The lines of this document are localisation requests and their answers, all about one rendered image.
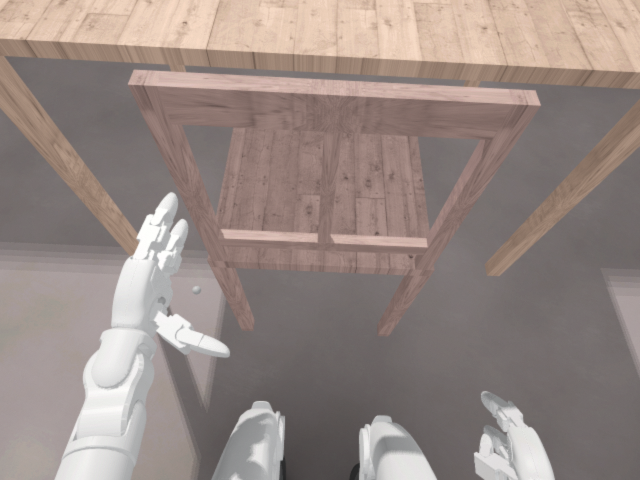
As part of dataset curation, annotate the robot left forearm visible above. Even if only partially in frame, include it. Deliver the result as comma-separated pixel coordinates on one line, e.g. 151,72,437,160
55,327,157,480

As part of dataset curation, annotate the robot thigh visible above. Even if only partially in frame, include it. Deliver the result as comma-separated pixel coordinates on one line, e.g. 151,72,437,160
359,422,437,480
211,408,285,480

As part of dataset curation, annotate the chair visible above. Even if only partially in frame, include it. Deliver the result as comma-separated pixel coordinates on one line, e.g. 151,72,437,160
128,70,541,336

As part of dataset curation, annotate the robot right hand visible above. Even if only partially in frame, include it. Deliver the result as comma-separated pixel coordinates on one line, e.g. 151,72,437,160
474,391,555,480

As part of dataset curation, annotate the robot left hand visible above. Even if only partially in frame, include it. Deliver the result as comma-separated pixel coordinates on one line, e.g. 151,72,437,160
111,192,230,358

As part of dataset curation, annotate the right robot thigh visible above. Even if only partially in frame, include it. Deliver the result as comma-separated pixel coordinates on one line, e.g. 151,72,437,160
359,422,437,480

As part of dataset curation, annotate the left robot thigh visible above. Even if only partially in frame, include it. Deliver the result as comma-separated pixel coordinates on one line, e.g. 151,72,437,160
211,408,285,480

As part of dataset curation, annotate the table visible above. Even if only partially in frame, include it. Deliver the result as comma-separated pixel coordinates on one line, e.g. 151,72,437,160
0,0,640,276

